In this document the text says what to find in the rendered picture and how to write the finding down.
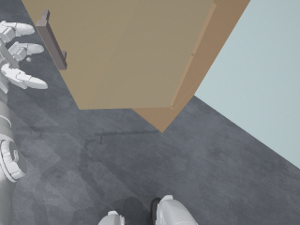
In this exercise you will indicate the robot left forearm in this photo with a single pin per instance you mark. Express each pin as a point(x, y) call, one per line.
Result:
point(5, 114)

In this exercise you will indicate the right robot foot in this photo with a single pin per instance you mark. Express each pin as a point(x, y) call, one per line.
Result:
point(153, 210)

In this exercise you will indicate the left robot hand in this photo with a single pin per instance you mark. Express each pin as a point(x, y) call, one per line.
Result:
point(16, 53)

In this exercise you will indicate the cupboard door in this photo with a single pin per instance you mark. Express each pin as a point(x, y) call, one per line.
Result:
point(123, 54)

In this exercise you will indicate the handle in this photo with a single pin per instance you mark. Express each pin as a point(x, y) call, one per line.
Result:
point(58, 56)

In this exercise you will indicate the left robot upper arm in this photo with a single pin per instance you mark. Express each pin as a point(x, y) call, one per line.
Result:
point(13, 166)

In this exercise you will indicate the robot right shin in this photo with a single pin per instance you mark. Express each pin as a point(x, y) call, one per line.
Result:
point(167, 197)

